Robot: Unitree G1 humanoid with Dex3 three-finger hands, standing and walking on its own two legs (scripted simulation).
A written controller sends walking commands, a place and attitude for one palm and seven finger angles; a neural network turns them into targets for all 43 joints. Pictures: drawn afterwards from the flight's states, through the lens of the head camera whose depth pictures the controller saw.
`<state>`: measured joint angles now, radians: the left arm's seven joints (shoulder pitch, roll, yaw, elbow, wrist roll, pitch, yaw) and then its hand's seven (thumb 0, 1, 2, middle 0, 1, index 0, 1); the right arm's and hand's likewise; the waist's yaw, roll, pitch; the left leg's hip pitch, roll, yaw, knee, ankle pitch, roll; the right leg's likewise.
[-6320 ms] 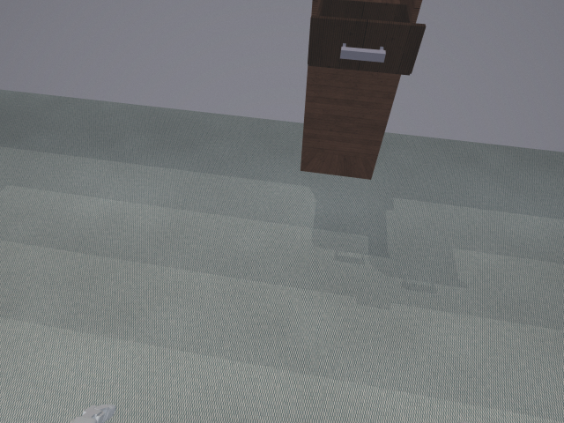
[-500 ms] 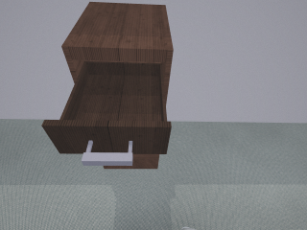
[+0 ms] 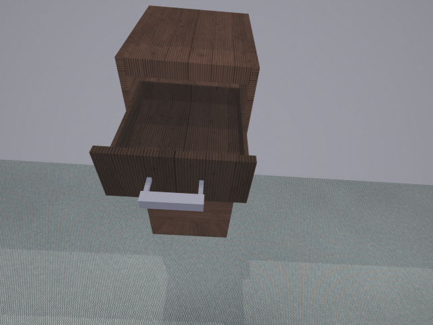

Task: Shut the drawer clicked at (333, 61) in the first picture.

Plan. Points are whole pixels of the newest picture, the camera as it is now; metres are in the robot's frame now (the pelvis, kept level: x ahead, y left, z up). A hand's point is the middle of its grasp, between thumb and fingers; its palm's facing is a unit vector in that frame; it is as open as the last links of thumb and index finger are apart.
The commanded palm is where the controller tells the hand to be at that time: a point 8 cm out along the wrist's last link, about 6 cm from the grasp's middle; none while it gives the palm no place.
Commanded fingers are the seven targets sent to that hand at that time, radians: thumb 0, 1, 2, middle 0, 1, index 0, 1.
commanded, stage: come to a stop and stand still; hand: left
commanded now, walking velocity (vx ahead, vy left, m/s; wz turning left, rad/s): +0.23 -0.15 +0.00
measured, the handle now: (173, 192) +0.37 +0.12 +0.03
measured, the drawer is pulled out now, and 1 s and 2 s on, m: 0.30 0.30 0.30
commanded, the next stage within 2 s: look again from close up in 0.96 s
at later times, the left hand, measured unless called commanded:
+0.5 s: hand out of the picture +0.01 +0.13 -0.17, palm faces -0.03 -0.98 -0.21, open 7.4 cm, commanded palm none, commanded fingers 0.00 0.90 0.90 -0.20 -0.30 -0.20 -0.30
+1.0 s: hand out of the picture +0.06 +0.15 -0.17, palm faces +0.01 -0.97 -0.23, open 7.3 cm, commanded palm none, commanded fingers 0.00 0.90 0.90 -0.20 -0.30 -0.20 -0.30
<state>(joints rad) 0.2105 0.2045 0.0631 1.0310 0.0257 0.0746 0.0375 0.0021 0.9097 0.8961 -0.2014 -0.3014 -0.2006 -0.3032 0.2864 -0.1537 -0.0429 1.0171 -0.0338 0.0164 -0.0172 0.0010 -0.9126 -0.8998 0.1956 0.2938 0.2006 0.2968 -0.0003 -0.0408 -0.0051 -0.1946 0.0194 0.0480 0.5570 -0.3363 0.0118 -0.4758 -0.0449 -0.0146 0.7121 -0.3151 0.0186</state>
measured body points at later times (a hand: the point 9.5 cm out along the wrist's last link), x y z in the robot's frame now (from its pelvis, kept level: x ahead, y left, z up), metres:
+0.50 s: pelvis +0.00 -0.04 +0.00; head +0.04 -0.05 +0.44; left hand +0.02 +0.18 -0.15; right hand -0.01 -0.26 -0.17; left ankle -0.02 +0.07 -0.72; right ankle -0.02 -0.13 -0.73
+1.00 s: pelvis +0.03 -0.03 +0.00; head +0.04 -0.03 +0.45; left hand +0.06 +0.20 -0.15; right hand +0.09 -0.26 -0.15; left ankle -0.02 +0.06 -0.73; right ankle -0.02 -0.13 -0.73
